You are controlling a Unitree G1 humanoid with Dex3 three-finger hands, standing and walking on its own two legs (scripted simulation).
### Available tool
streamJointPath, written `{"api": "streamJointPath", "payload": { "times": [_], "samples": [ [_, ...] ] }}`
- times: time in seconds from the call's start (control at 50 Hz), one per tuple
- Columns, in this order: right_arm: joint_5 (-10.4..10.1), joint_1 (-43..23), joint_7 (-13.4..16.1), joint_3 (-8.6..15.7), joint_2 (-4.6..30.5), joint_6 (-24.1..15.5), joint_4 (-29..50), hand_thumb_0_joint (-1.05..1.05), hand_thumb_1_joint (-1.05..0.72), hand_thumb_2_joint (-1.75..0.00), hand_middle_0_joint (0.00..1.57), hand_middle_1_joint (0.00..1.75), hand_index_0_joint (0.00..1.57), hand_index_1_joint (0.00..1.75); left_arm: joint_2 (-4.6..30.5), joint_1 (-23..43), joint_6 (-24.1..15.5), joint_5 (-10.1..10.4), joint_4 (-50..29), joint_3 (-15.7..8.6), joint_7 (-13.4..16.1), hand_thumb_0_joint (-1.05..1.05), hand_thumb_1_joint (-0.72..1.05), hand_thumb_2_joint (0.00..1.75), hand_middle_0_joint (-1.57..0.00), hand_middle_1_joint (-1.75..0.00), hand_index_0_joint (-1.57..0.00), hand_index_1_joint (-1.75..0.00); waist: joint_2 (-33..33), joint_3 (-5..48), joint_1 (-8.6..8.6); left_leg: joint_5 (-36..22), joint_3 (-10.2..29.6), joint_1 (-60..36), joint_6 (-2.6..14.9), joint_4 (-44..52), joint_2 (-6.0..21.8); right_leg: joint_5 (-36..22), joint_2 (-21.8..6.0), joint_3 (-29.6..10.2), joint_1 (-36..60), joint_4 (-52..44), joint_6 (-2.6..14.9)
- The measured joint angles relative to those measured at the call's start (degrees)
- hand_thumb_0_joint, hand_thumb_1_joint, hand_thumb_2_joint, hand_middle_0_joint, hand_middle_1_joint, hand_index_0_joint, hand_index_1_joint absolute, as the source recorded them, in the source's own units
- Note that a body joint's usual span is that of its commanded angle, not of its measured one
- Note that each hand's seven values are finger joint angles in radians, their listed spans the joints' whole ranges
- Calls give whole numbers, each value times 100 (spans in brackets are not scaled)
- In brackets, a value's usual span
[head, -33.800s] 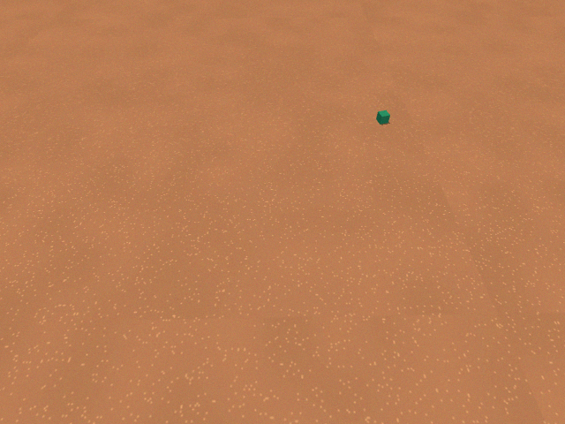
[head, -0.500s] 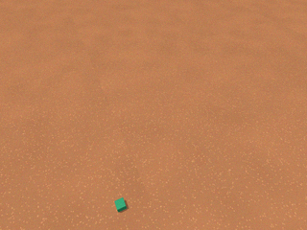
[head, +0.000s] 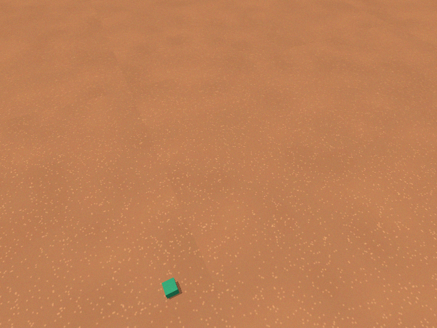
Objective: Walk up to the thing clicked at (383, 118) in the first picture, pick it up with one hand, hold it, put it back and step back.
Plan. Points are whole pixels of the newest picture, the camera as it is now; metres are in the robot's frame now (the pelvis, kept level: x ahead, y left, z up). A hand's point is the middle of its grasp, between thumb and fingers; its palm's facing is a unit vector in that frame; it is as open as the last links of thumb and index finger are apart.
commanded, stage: step back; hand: left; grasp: from above
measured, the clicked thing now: (170, 288) +0.39 +0.22 -0.76
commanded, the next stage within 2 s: none
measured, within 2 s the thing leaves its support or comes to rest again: neither
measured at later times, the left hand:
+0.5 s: hand out of the picture +0.07 +0.30 -0.18, palm faces -0.02 -0.93 -0.36, open 7.4 cm
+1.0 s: hand out of the picture -0.09 +0.28 -0.15, palm faces -0.05 -0.90 -0.43, open 7.4 cm
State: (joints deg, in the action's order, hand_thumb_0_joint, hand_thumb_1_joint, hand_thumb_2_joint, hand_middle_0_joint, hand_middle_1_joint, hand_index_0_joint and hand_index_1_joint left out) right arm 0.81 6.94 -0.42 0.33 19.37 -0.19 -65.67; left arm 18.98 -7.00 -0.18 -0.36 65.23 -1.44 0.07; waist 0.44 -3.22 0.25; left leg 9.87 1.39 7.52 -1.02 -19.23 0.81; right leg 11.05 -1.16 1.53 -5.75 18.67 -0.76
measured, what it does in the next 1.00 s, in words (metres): walks backwards: right foot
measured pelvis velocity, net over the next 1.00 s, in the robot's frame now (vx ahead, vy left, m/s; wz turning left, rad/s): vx -0.20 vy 0.02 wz -0.05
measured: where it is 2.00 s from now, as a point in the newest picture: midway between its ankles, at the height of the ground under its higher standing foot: outside the picture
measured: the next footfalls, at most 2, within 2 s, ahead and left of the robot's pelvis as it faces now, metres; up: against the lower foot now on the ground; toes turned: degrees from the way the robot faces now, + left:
right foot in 0.76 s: -0.13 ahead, -0.10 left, +0.00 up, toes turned -1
left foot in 1.12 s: -0.22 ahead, +0.15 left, +0.00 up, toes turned -3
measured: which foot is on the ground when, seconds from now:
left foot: down 0.00-0.80, up 0.82-1.00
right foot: down 0.00-0.32, up 0.34-0.74, down 0.76-1.00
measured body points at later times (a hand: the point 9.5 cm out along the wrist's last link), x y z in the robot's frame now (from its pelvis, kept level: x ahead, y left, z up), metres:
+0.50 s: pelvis -0.08 +0.04 -0.02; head +0.00 +0.07 +0.42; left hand +0.07 +0.35 -0.15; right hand -0.01 -0.27 -0.13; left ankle -0.04 +0.13 -0.75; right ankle -0.09 -0.11 -0.67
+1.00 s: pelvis -0.20 +0.02 -0.01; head -0.14 -0.01 +0.43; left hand -0.09 +0.33 -0.12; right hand -0.13 -0.30 -0.15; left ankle -0.22 +0.17 -0.67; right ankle -0.17 -0.09 -0.75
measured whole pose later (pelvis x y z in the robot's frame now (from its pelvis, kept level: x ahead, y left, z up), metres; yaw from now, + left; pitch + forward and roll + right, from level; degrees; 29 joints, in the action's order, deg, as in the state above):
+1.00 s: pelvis -0.20 +0.02 -0.01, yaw -3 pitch -1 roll +2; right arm -0.4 9.8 0.8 2.9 24.0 2.8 -51.1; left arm 19.6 -9.8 2.6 -2.1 47.9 -4.5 0.7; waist 1.5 -8.4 -0.4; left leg 27.0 8.5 24.6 -1.4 -62.5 -7.3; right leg 14.4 -0.7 -2.2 -17.8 32.8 0.9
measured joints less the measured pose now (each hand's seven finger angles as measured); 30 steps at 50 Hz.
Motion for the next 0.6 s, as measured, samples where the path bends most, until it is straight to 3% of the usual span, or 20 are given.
{"api": "streamJointPath", "payload": {
  "times": [0.14, 0.2, 0.26, 0.3, 0.32, 0.34, 0.4, 0.46, 0.52, 0.6],
  "samples": [
    [-105, -331, -40, 139, 179, 154, 455, 0, -90, -90, 20, 30, 20, 30, 165, 234, 85, 84, -508, -179, 63, 1, 90, 90, -20, -30, -21, -30, 61, -525, 57, 264, 60, 708, 49, -921, 19, 204, 27, 40, -618, 768, 38],
    [-103, -386, -37, 201, 306, 225, 623, 0, -90, -90, 20, 30, 20, 30, 203, 332, 152, 50, -713, -199, 66, 1, 90, 90, -20, -30, -21, -30, 100, -659, 65, 363, 85, 1041, 160, -1447, -30, 286, -7, 55, -847, 1085, 21],
    [-76, -317, -62, 264, 386, 285, 772, 0, -90, -90, 20, 30, 20, 30, 231, 388, 226, -24, -896, -213, 66, 1, 90, 90, -20, -30, -21, -30, 14, -683, 56, 944, 59, 1202, 291, -2151, -231, 416, -146, -26, -1069, 1461, -39],
    [-72, -168, -97, 290, 416, 275, 868, 0, -91, -90, 20, 30, 20, 30, 269, 407, 279, -46, -1001, -212, 61, 1, 90, 90, -20, -30, -21, -30, -33, -579, 97, 768, 33, 1118, 367, -2184, -268, 531, -215, -43, -1272, 1745, -87],
    [-57, -96, -102, 305, 419, 258, 905, 0, -91, -90, 20, 30, 20, 30, 299, 440, 305, -37, -1055, -213, 67, 1, 90, 90, -20, -30, -21, -30, -61, -535, 110, 1028, 37, 1083, 342, -2097, -286, 604, -232, -63, -1417, 1945, -44],
    [-35, -66, -95, 314, 375, 237, 916, 0, -91, -90, 20, 30, 20, 30, 343, 514, 329, -22, -1096, -233, 89, 1, 90, 90, -20, -30, -21, -30, -136, -572, 105, 1135, 9, 1107, 352, -2128, -320, 943, -158, -259, -1555, 2241, 32],
    [44, 28, -72, 260, 188, 192, 968, 0, -91, -90, 20, 30, 20, 30, 431, 650, 374, -6, -1243, -278, 185, 1, 90, 90, -20, -30, -20, -30, -281, -735, 109, 933, -7, 1102, 384, -2011, -303, 2016, 430, -882, -1904, 3468, 179],
    [101, 109, -5, 229, 75, 214, 1044, 0, -90, -90, 20, 30, 20, 30, 421, 638, 369, 35, -1332, -251, 204, 1, 90, 90, -20, -30, -20, -30, -298, -775, 129, 622, 6, 1066, 404, -1639, -250, 2042, 785, -1053, -2123, 4356, 219],
    [110, 79, 55, 235, 49, 224, 1180, 0, -90, -90, 20, 30, 20, 30, 375, 451, 355, 25, -1403, -230, 172, 1, 90, 90, -20, -30, -20, -30, -282, -794, 89, 432, -124, 1062, 431, -1423, -199, 1846, 827, -1073, -2129, 4791, 120],
    [80, -10, 96, 250, 25, 162, 1445, 0, -90, -90, 21, 30, 20, 30, 344, 182, 387, -5, -1399, -241, 134, 1, 90, 90, -20, -30, -20, -30, -265, -837, 92, 312, -288, 1157, 438, -1417, -152, 1808, 670, -1047, -1794, 4445, -41]
  ]
}}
